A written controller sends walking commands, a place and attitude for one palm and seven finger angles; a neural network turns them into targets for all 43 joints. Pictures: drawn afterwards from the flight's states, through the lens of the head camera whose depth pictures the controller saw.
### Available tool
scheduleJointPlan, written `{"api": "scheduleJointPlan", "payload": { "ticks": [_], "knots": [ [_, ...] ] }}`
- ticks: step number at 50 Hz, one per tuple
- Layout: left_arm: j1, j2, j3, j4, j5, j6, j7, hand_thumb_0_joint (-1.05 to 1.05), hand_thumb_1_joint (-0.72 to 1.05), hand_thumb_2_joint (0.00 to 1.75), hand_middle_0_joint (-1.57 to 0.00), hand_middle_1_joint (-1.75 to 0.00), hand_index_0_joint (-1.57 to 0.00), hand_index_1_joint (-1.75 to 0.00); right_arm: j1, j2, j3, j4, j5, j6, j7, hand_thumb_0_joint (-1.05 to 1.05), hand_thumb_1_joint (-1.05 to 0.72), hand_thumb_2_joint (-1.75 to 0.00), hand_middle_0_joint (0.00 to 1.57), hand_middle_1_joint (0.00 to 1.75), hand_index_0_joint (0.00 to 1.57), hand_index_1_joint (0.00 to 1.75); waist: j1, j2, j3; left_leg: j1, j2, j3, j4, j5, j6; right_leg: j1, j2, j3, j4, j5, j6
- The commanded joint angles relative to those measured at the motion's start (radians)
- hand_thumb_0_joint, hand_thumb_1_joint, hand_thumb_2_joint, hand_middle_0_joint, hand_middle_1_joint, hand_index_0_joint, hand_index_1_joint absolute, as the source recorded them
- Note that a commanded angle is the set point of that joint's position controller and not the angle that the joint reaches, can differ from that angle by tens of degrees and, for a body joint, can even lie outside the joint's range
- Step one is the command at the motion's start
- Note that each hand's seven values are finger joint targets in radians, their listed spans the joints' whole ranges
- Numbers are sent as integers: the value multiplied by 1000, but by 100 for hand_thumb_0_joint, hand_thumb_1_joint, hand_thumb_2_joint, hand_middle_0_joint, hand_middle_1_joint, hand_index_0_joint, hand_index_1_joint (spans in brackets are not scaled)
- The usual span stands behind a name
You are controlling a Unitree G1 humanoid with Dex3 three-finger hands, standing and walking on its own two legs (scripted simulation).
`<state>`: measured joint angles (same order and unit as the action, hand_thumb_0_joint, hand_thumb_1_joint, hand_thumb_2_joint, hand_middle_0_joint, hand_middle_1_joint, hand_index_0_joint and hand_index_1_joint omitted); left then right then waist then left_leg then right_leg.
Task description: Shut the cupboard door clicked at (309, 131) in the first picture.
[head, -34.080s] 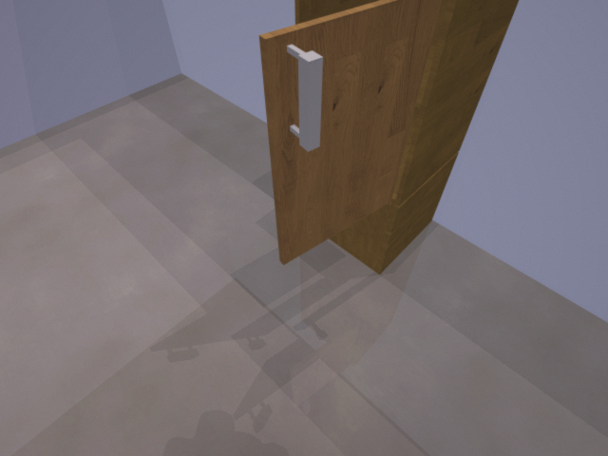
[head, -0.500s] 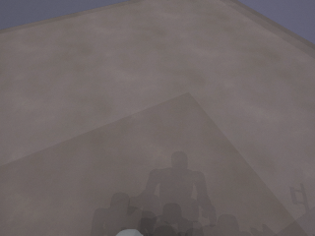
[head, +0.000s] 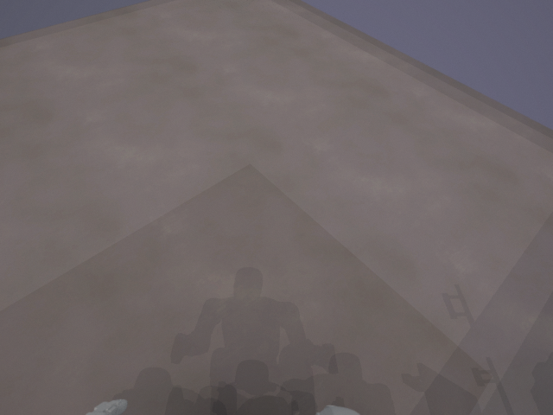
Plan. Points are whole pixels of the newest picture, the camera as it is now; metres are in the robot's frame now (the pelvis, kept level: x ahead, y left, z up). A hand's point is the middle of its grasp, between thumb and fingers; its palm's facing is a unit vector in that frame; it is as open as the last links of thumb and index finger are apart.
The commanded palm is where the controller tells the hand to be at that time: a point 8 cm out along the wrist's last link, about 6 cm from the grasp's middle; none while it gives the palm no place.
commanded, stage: turn to face it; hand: left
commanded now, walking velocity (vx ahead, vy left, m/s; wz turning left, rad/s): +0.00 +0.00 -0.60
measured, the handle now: out of the picture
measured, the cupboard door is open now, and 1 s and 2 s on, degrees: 50 50 50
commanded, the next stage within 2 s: none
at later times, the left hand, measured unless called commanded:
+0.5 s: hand (177, 391) +0.17 +0.18 -0.19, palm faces -0.26 -0.94 -0.20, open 7.4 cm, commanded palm none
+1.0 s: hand (232, 351) +0.24 +0.09 -0.16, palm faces -0.55 -0.79 -0.26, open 7.4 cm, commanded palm none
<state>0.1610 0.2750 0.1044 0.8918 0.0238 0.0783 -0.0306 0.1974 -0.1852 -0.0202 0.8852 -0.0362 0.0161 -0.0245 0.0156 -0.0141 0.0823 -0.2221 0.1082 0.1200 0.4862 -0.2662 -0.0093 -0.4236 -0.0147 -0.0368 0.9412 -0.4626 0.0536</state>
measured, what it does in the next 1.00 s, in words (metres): steps on the spot, turning right: right foot, then left foot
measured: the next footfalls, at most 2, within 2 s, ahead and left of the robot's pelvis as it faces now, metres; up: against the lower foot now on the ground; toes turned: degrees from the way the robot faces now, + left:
right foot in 0.14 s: +0.03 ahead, -0.14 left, +0.00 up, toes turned -10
left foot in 0.46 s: +0.14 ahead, +0.11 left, +0.00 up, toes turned -14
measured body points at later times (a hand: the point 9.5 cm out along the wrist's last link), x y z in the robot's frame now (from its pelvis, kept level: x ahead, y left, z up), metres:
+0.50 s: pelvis +0.04 +0.00 -0.02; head +0.09 +0.01 +0.43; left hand +0.18 +0.23 -0.17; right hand +0.04 -0.28 -0.14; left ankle +0.10 +0.11 -0.75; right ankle -0.02 -0.13 -0.73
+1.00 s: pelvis +0.05 -0.03 +0.00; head +0.08 -0.07 +0.44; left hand +0.26 +0.13 -0.14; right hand -0.04 -0.29 -0.15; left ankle +0.12 +0.10 -0.67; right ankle -0.02 -0.12 -0.74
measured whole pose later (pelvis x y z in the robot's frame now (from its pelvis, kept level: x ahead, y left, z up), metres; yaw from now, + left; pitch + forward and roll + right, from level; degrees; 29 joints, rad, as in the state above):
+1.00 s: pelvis +0.05 -0.03 +0.00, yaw -35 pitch +1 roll +1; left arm 0.18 0.21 0.06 0.90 0.03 0.04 -0.01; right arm 0.19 -0.26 -0.06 0.90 -0.02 0.06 0.00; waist -0.01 0.02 0.08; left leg -0.48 0.08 0.04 1.05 -0.41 -0.08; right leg -0.25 0.01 0.03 0.49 -0.27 -0.02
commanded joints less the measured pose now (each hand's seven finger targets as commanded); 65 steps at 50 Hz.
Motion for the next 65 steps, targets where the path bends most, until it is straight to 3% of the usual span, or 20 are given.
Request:
{"api": "scheduleJointPlan", "payload": {
  "ticks": [1,5,7,8,13,21,23,24,25,31,38,39,41,44,47,53,57,59,61,65],
  "knots": [
    [-24,19,-13,-96,-2,-30,-7,0,90,90,-20,-30,-20,-30,66,-233,-73,-45,5,-12,-12,0,-90,-90,20,30,20,30,-48,231,-123,166,232,-88,-69,515,138,25,12,-50,-173,26,-8],
    [81,66,-3,-65,-1,-50,-2,0,90,90,-20,-30,-20,-30,36,-243,-82,-52,19,-5,0,0,-90,-90,20,30,20,30,15,153,-160,43,172,6,138,388,35,295,12,-52,-516,321,-45],
    [196,240,31,-30,6,-68,24,0,90,90,-20,-30,-20,-30,-49,-129,-54,-123,26,-1,9,0,-90,-90,20,30,20,30,79,-281,-148,-370,-48,47,533,-389,-64,496,-363,446,-586,902,-235],
    [205,244,28,-27,-3,-65,36,0,90,90,-20,-30,-20,-30,-48,-158,-51,-120,27,11,-2,0,-90,-90,20,30,20,30,75,-212,-163,-393,-24,-97,661,-379,-54,460,-396,448,-587,850,-304],
    [1,150,7,-87,3,-60,45,0,90,90,-20,-30,-20,-30,-23,-151,-56,-77,22,13,11,0,-90,-90,20,30,20,30,-18,-144,-92,-315,-19,-108,580,-173,-74,275,-213,274,-586,608,-234],
    [-23,146,13,-76,-5,-44,35,0,90,90,-20,-30,-20,-30,113,-146,-53,-43,31,-12,-2,0,-90,-90,20,30,20,30,-69,-119,-131,37,-82,-81,-5,60,-66,133,-126,315,-454,477,-150],
    [25,41,-8,-102,-23,-34,24,0,90,90,-20,-30,-20,-30,157,-305,-79,-49,10,-30,-11,0,-90,-90,20,30,20,30,-66,319,-172,209,282,-453,-182,242,78,-104,86,106,-135,-49,-35],
    [-1,61,-6,-110,-14,-32,25,0,90,90,-20,-30,-20,-30,165,-312,-77,-53,4,-23,-15,0,-90,-90,20,30,20,30,-76,279,-155,134,377,-494,-186,293,164,-90,53,86,69,-196,-31],
    [11,63,-2,-112,-8,-32,19,0,90,90,-20,-30,-20,-30,120,-290,-66,-77,-1,-22,-13,0,-90,-90,20,30,20,30,-53,177,-134,33,358,-448,-205,169,187,-53,14,101,152,-155,-32],
    [-27,29,-11,-88,-6,-18,-11,0,90,90,-20,-30,-20,-30,71,-231,-55,-73,2,-18,-23,0,-90,-90,20,30,20,30,-37,213,-98,132,224,-122,-113,496,135,-61,-11,-8,39,-29,3],
    [27,35,-13,-77,-5,-39,-7,0,90,90,-20,-30,-20,-30,62,-255,-80,-56,12,-5,-4,0,-90,-90,20,30,20,30,-10,216,-151,80,223,-21,42,384,71,207,26,-75,-421,199,-31],
    [91,75,-3,-55,-1,-47,-3,0,90,90,-20,-30,-20,-30,47,-239,-83,-61,21,-3,1,0,-90,-90,20,30,20,30,23,124,-169,4,180,20,150,274,24,325,-3,-30,-536,318,-48],
    [172,241,28,-28,2,-61,23,0,90,90,-20,-30,-20,-30,-32,-137,-57,-133,22,9,8,0,-90,-90,20,30,20,30,74,-301,-114,-373,-31,18,545,-395,-63,416,-370,469,-634,719,-233],
    [46,176,19,-58,-1,-55,42,0,90,90,-20,-30,-20,-30,-46,-164,-63,-101,21,21,3,0,-90,-90,20,30,20,30,17,-250,-36,-437,10,-136,692,-232,-54,280,-285,427,-681,361,-259],
    [-10,137,5,-78,0,-62,40,0,90,90,-20,-30,-20,-30,-4,-158,-62,-70,18,18,14,0,-90,-90,20,30,20,30,-25,-160,-83,-320,-8,-114,600,-129,-71,242,-198,281,-626,461,-218],
    [56,167,16,-54,4,-60,38,0,90,90,-20,-30,-20,-30,-32,-133,-53,-85,29,3,5,0,-90,-90,20,30,20,30,3,-137,-131,-230,-71,-87,303,-169,-76,310,-194,353,-554,634,-242],
    [-4,139,13,-62,-9,-47,37,0,90,90,-20,-30,-20,-30,89,-157,-56,-49,33,-14,-9,0,-90,-90,20,30,20,30,-61,-124,-152,53,-73,-94,-43,64,-62,151,-117,349,-441,554,-148],
    [37,37,-9,-90,-23,-41,26,0,90,90,-20,-30,-20,-30,132,-307,-80,-54,12,-28,-14,0,-90,-90,20,30,20,30,-58,331,-188,250,313,-454,-172,360,95,-115,92,114,-113,-97,-36],
    [11,65,-4,-97,-6,-37,22,0,90,90,-20,-30,-20,-30,100,-272,-64,-74,1,-21,-19,0,-90,-90,20,30,20,30,-47,187,-129,108,353,-406,-157,430,184,-88,18,100,144,-147,-25],
    [-5,47,-3,-73,-5,-20,-2,0,90,90,-20,-30,-20,-30,38,-224,-51,-86,2,-18,-25,0,-90,-90,20,30,20,30,-21,228,-91,122,223,-165,-116,576,139,-96,-7,38,163,-35,7]
  ]
}}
